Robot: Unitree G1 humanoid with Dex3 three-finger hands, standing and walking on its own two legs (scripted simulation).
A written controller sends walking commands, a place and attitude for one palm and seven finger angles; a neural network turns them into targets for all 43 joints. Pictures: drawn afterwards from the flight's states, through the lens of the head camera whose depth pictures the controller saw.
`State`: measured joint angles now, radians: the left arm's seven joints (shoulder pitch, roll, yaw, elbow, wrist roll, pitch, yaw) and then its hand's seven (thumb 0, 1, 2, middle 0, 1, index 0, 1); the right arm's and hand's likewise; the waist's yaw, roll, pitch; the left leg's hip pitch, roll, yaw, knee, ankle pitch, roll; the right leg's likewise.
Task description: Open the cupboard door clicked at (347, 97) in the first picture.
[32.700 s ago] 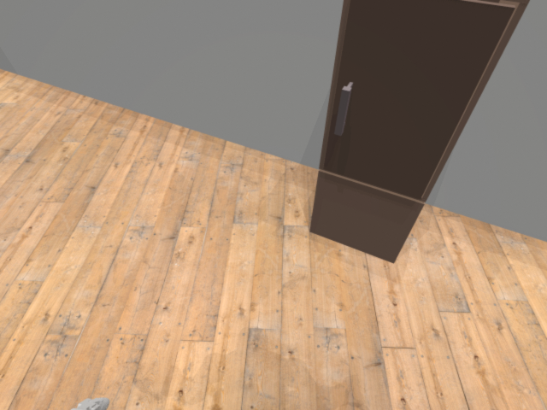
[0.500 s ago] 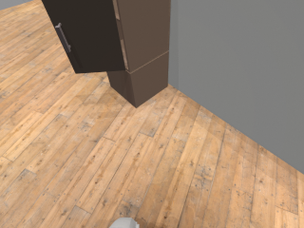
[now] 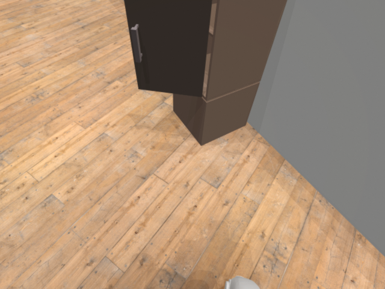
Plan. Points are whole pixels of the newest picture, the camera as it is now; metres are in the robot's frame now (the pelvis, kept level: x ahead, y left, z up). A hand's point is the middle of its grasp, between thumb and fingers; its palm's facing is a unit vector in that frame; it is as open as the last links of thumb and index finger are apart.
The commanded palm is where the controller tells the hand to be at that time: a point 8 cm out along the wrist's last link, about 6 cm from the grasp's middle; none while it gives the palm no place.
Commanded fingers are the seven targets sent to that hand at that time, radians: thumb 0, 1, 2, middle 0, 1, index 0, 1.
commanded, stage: take the last steps up to it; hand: left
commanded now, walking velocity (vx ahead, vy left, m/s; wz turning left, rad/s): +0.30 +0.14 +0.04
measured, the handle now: (137, 43) +1.06 +0.34 -0.07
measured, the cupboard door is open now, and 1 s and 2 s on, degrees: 51 51 51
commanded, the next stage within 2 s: come to a stop and stand still in 1.14 s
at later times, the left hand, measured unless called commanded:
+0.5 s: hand (126, 253) +0.21 +0.18 -0.16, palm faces +0.09 -0.97 -0.23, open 7.1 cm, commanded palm none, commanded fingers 0.00 0.90 0.90 -0.20 -0.30 -0.20 -0.30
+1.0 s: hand (108, 184) +0.41 +0.29 -0.17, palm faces +0.05 -0.98 -0.17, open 7.4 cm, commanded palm none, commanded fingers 0.00 0.90 0.90 -0.20 -0.30 -0.20 -0.30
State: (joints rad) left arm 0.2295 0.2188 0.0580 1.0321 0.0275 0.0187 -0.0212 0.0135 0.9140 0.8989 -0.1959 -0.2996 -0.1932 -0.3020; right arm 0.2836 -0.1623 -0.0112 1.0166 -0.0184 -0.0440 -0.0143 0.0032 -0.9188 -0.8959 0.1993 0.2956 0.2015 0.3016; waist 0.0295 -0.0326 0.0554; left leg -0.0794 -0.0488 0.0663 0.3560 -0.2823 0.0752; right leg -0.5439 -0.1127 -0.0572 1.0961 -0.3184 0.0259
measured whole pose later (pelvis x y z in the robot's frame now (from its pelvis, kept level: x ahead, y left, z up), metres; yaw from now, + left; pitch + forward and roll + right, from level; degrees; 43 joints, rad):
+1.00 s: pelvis +0.36 +0.11 +0.00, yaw -1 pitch +1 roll +1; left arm 0.22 0.17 0.07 1.04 0.03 -0.01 -0.01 0.01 0.91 0.90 -0.20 -0.30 -0.19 -0.30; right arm 0.25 -0.17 -0.03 1.01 -0.02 -0.08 -0.03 -0.02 -0.95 -0.90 0.20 0.30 0.20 0.30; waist 0.02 -0.04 0.04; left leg -0.15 -0.05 0.19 0.34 -0.21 0.09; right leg -0.59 -0.10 -0.05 1.10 -0.25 0.00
